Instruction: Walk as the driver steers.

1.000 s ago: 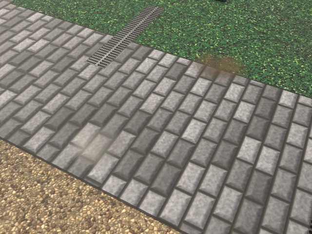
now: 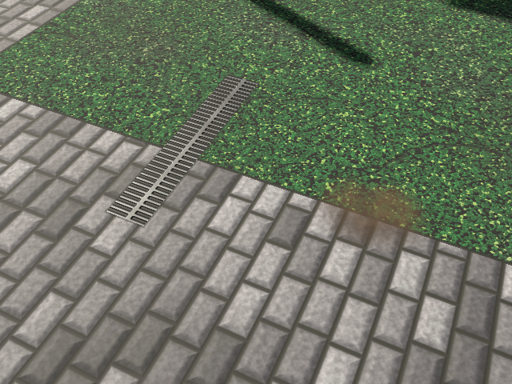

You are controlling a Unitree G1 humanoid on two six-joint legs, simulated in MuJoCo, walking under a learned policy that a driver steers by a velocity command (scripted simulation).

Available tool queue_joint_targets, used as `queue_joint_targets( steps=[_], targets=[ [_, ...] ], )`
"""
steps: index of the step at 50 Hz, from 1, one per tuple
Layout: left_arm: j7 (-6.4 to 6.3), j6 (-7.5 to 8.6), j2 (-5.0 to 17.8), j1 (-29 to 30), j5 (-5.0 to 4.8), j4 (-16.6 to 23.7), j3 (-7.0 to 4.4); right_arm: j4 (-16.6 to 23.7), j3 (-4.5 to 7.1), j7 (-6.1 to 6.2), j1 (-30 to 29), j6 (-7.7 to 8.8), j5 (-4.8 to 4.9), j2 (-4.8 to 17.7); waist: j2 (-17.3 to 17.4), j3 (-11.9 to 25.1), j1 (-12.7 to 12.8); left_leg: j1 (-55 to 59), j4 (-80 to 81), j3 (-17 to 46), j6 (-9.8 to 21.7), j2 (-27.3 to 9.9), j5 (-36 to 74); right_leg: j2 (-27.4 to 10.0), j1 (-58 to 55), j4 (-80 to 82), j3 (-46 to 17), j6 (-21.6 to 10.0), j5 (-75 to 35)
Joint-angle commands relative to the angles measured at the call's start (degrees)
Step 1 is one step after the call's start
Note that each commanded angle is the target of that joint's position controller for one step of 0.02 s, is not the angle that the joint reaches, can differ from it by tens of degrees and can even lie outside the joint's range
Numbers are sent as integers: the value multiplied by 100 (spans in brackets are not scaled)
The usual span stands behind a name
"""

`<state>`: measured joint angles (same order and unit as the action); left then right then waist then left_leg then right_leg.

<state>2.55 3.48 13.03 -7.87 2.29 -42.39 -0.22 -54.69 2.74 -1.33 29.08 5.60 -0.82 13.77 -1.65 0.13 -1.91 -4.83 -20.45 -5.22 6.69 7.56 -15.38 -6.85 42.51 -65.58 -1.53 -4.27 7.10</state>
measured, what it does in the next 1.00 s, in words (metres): walks ahead: right foot, then left foot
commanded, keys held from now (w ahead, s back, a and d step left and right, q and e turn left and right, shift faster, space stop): w+shift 0.90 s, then w+e+shift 0.10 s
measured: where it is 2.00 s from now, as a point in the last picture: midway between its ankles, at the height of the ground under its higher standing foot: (296, 76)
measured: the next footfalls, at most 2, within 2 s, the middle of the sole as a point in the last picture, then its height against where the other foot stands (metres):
right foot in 0.24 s outside the picture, level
left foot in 0.70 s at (231, 264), level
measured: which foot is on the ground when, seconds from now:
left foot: down 0.00-0.22, up 0.24-0.68, down 0.70-1.00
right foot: up 0.00-0.22, down 0.24-0.68, up 0.70-1.00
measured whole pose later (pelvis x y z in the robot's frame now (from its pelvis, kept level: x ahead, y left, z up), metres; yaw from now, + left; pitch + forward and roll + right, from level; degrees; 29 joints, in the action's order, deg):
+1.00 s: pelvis +0.97 +0.02 +0.00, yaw -1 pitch +0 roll +2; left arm 3.2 4.0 14.8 -3.0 1.4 -44.0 0.0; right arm -58.8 2.3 -1.2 30.8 7.1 -0.5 14.6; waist -1.8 -0.9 -3.0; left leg 5.0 -10.2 -5.5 4.7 6.3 -16.0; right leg -6.5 43.4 -48.8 0.0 -4.8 -0.8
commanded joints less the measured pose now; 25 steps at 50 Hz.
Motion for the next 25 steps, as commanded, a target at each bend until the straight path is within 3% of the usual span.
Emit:
queue_joint_targets(
  steps=[1,4,6,7,9,10,11,12,13,14,15,16,17,19,21,23,24,25],
  targets=[
    [47,35,358,632,-40,433,-17,439,44,-39,-376,230,118,487,-10,-1012,180,-1207,1994,1046,492,-1203,646,-74,-158,1367,345,94,-1161],
    [128,104,180,1249,-113,591,80,264,32,16,115,306,202,620,133,-1008,-48,-686,2258,730,267,-1365,2534,172,-954,2700,719,-81,-2140],
    [100,107,310,1438,-117,598,57,163,27,64,238,281,139,744,214,-905,-107,340,2068,514,174,-1449,3805,398,-968,3259,866,-198,-2058],
    [65,116,382,1456,-98,596,31,125,21,86,293,255,98,833,320,-728,-103,831,1751,456,119,-1507,4988,615,-1109,3399,1006,-260,-1805],
    [-30,109,599,1035,-64,509,-57,36,52,201,295,141,-38,1097,755,-187,216,1593,621,434,29,-1730,7142,1039,-1615,3453,1057,-377,-821],
    [-95,107,800,240,-77,292,-148,-5,82,270,214,52,-131,1216,916,256,620,1695,-417,454,13,-1841,7664,1168,-2346,3466,932,-480,-364],
    [-181,100,998,-973,-97,-108,-260,20,116,311,-32,-39,-189,1314,939,802,1181,1443,-1845,357,29,-1827,7439,1166,-3467,3689,841,-598,-109],
    [-289,79,1297,-2110,-9,-424,-397,131,100,308,-275,-53,-205,1176,819,1338,1626,209,-3601,334,87,-1629,5892,518,-5026,3366,214,-778,732],
    [-336,89,1834,-2252,219,-462,-564,401,-132,132,349,22,34,80,-1024,1987,873,-2539,-6154,419,-122,-612,391,-1350,-7050,3460,-2756,-1533,2017],
    [-197,77,1484,-2178,50,-494,-567,430,-58,132,100,142,168,571,-734,2382,1047,-3440,-6818,1142,30,-305,-905,-1504,-7158,4625,-4604,-1671,2696],
    [-163,127,1253,-1607,3,-562,-535,689,-44,165,-752,174,184,677,-354,1093,842,-3924,-6537,1138,106,-766,-180,-1216,-6191,4927,-3500,-1415,2269],
    [-131,178,911,-1373,-13,-619,-475,773,-79,142,-1070,189,129,637,186,548,695,-3775,-6160,1079,114,-955,90,-1061,-5261,5103,-2805,-1288,1663],
    [-136,217,675,-1252,17,-694,-414,787,-104,97,-1193,137,49,524,383,165,457,-3542,-5849,1109,92,-1120,128,-797,-4502,5254,-2252,-1089,1336],
    [-185,282,365,-1299,-46,-904,-286,835,-174,-50,-1066,-59,-134,263,143,-150,35,-3154,-5397,1090,-64,-1331,100,-444,-3505,5619,-1601,-855,1312],
    [-176,382,499,-1445,-162,-1033,-300,1042,-227,-142,-1484,-158,-206,178,22,-570,-48,-3537,-4969,882,-220,-1537,237,-315,-3115,6009,-1186,-847,1029],
    [-124,445,604,-1580,-182,-1064,-305,1371,-270,-173,-2268,-156,-200,261,35,-898,52,-3750,-4055,535,-312,-1611,926,-61,-2860,6326,-641,-835,184],
    [-94,471,523,-1698,-216,-1095,-276,1461,-286,-184,-2606,-133,-183,293,143,-1000,130,-3633,-3505,318,-316,-1538,1367,185,-2807,6328,-275,-727,-605],
    [-94,503,654,-1664,-237,-1071,-300,1578,-350,-220,-2789,-93,-155,199,-9,-964,113,-3164,-2716,268,-297,-1514,1902,215,-2617,6396,-122,-676,-897]
  ],
)
Over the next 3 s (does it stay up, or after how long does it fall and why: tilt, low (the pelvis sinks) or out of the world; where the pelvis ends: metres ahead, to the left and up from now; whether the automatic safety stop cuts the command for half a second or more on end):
stays up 2.47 -0.32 0.00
